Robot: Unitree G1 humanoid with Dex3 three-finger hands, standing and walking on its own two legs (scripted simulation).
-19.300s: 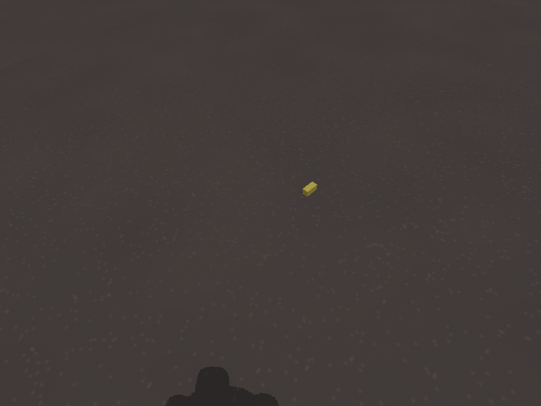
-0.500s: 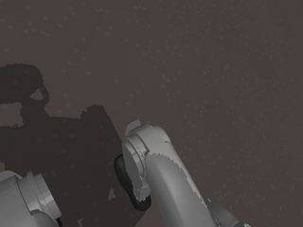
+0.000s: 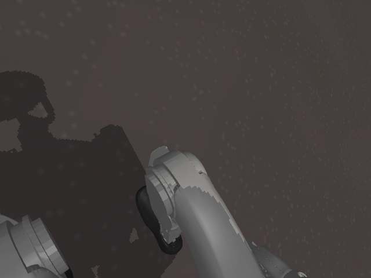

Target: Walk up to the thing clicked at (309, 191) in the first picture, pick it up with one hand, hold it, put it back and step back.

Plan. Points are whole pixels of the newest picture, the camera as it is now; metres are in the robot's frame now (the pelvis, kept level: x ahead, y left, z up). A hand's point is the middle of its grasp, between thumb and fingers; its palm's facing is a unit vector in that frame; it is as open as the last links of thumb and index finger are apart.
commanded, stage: rest palm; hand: left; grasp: from above
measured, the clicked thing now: out of the picture +0.50 +0.33 -0.29
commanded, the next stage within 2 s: close in 0.18 s
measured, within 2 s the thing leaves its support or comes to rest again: neither
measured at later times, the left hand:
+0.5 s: hand out of the picture +0.47 +0.32 -0.26, palm faces -0.47 -0.11 -0.88, open 12.9 cm
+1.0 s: hand out of the picture +0.47 +0.32 -0.26, palm faces -0.47 -0.11 -0.88, open 10.0 cm
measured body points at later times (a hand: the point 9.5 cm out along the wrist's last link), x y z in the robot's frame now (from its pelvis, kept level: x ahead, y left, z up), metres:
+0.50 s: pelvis +0.00 +0.00 +0.00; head +0.29 +0.15 +0.31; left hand +0.49 +0.32 -0.21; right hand +0.05 -0.25 -0.04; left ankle +0.06 +0.13 -0.28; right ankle +0.12 -0.13 -0.28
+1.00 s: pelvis +0.00 +0.00 +0.00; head +0.29 +0.14 +0.31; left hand +0.49 +0.32 -0.21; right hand +0.05 -0.25 -0.04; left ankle +0.06 +0.13 -0.28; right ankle +0.12 -0.13 -0.28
